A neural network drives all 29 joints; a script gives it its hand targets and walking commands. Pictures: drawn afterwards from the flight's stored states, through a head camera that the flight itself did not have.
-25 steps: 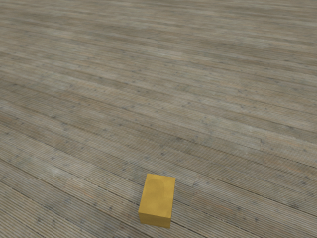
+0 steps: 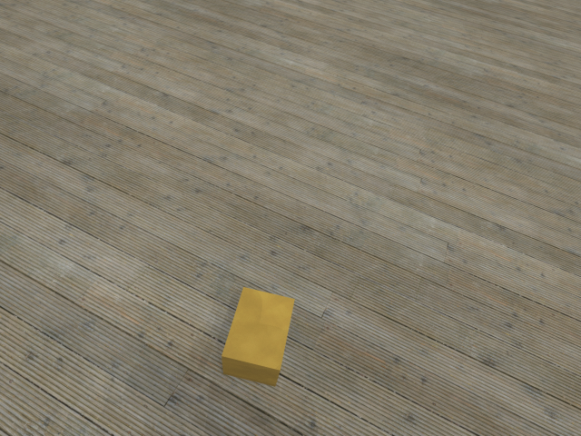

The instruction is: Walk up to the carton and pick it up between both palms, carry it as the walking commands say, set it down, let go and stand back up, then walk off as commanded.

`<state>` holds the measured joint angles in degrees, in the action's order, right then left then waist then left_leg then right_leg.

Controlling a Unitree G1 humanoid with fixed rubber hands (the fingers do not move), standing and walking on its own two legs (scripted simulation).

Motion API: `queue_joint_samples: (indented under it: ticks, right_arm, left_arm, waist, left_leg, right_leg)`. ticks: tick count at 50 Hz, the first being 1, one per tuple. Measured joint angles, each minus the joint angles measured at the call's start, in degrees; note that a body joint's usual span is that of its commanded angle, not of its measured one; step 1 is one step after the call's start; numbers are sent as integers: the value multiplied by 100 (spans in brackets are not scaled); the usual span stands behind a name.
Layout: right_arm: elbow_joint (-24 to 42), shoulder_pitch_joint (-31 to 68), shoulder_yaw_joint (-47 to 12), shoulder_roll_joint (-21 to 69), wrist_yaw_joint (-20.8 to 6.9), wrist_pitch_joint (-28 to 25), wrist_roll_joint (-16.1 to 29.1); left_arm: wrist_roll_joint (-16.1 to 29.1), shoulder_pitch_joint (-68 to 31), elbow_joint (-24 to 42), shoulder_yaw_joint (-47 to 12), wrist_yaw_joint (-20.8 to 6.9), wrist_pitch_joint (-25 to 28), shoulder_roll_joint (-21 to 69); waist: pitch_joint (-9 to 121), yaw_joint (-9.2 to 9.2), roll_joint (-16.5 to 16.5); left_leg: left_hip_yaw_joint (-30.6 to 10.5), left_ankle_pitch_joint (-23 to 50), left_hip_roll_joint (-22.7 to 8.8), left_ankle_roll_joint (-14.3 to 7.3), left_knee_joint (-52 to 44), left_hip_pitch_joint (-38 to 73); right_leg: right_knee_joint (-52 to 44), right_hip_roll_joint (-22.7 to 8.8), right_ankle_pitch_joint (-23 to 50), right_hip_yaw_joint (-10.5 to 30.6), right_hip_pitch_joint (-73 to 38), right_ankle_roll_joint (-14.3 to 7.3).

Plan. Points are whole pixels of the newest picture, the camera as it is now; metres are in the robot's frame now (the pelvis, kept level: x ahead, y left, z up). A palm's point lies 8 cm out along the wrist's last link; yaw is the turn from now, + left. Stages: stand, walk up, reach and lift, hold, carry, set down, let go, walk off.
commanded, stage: walk off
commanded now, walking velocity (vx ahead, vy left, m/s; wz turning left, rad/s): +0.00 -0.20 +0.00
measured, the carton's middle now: (259, 336) +0.52 +0.06 -0.69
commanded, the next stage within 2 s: none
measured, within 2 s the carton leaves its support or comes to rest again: neither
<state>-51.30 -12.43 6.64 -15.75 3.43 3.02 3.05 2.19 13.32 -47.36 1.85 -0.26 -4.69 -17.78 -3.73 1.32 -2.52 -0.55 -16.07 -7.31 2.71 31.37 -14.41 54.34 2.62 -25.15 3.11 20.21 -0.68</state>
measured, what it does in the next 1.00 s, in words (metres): steps to the right: right foot, then left foot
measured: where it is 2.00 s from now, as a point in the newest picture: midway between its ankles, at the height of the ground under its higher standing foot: outside the picture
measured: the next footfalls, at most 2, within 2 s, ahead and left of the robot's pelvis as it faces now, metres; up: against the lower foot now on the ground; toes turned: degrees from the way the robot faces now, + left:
right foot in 0.08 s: +0.05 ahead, -0.17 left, +0.00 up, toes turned +2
left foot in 0.34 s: +0.02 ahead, +0.03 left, +0.00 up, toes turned +5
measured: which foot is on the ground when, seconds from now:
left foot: down 0.00-0.08, up 0.10-0.32, down 0.34-0.82, up 0.84-1.00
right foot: up 0.00-0.06, down 0.08-0.36, up 0.38-0.82, down 0.84-1.00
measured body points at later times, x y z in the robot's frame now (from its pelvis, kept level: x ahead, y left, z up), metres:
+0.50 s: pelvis +0.00 -0.05 +0.00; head +0.03 +0.00 +0.45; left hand +0.08 +0.22 -0.16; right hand +0.09 -0.35 -0.10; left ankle -0.02 +0.03 -0.74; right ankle -0.03 -0.21 -0.68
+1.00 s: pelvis +0.01 -0.15 -0.01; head +0.05 -0.18 +0.43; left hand +0.06 +0.13 -0.13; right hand +0.10 -0.43 -0.16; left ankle -0.07 -0.03 -0.67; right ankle +0.00 -0.26 -0.74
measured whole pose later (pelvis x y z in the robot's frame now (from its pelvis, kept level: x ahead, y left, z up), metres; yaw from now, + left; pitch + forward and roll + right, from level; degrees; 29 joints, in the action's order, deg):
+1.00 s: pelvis +0.01 -0.15 -0.01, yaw +2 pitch +0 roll -1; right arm -50.8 -11.4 6.6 -16.1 3.3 3.5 3.0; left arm 2.2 12.0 -49.9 2.0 -0.4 -4.2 -14.9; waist -5.3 1.3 4.8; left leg -2.0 -29.3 0.4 2.1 62.4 -21.2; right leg 34.5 1.8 -19.1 -0.1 15.0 -1.3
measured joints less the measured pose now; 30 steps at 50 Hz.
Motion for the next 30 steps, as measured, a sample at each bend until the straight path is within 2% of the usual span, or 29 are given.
queue_joint_samples:
  ticks: [2, 4, 5, 6, 8, 11, 14, 17, 19, 21, 25, 30]
  right_arm:
    - [21, 20, 0, 1, 0, 12, 0]
    - [82, 26, -1, -5, -6, 41, 0]
    - [96, 81, 2, -40, -8, 51, -1]
    - [92, 109, 2, -95, -3, 79, -1]
    - [98, 128, 1, -120, -3, 113, 0]
    - [90, 159, 0, -121, -4, 96, 0]
    - [46, 133, -1, -108, -4, 108, 0]
    - [52, 154, -1, -74, -4, 24, 0]
    - [19, 143, 0, -25, -4, -39, 0]
    - [11, 93, 0, -35, -4, -47, 0]
    - [-14, -12, 0, -4, -4, -63, 0]
    - [-17, -112, -1, 8, -4, -162, 0]
  left_arm:
    - [0, -13, 3, 0, -15, -2, -1]
    - [0, 3, -33, 3, -21, 3, -43]
    - [0, -7, -62, 10, -24, 14, -39]
    - [0, -25, -99, -8, -25, 16, 32]
    - [0, -1, -113, -49, -25, 18, 127]
    - [-2, -23, -39, -53, -25, 19, 134]
    - [-2, -127, 67, -54, -25, 18, 142]
    - [-2, -135, 53, -55, -25, 15, 149]
    - [-2, -128, -73, -44, -17, 14, 169]
    - [-2, -123, -111, -43, -14, 18, 199]
    - [-2, -160, -5, 46, -14, 18, 176]
    - [-2, -173, -25, 77, -14, 16, 171]
  waist:
    - [-1, 2, 63]
    - [-8, 8, 84]
    - [-68, 3, 133]
    - [-120, 7, 318]
    - [-113, 3, 531]
    - [-105, -6, 645]
    - [-101, -10, 718]
    - [-95, -14, 649]
    - [-110, -7, 461]
    - [-114, -13, 400]
    - [-110, -10, 169]
    - [-111, -6, -13]
  left_leg:
    - [10, 4, -16, 96, 26, -59]
    - [23, -121, 43, 130, 298, -179]
    - [-59, -504, 101, 124, 750, -331]
    - [-263, -866, 157, 96, 1353, -501]
    - [-383, -1097, 414, 27, 2480, -809]
    - [-181, -1109, 672, 9, 3096, -871]
    - [60, -1202, 686, 6, 2691, -695]
    - [187, -1231, 620, -54, 1125, -213]
    - [236, -679, 649, -406, 744, -77]
    - [224, -628, 558, -598, 685, -6]
    - [223, -446, 367, -579, 270, 168]
    - [209, -272, 207, -411, -31, 226]
  right_leg:
    - [-825, -69, 19, -6, -126, 0]
    - [-2028, -226, 824, 8, -444, 0]
    - [-2125, -268, 904, -10, -480, 155]
    - [-2036, -194, 847, -86, -484, 204]
    - [-2029, -148, 783, -152, -501, 196]
    - [-2042, -132, 778, -188, -496, 141]
    - [-2043, -75, 757, -365, -493, 110]
    - [-2043, -9, 741, -504, -485, 98]
    - [-1904, -28, 461, -496, -484, 98]
    - [-1229, 8, -153, -479, -338, 98]
    - [-114, 6, -144, -207, -26, 97]
    - [-15, -10, 217, -5, -11, 98]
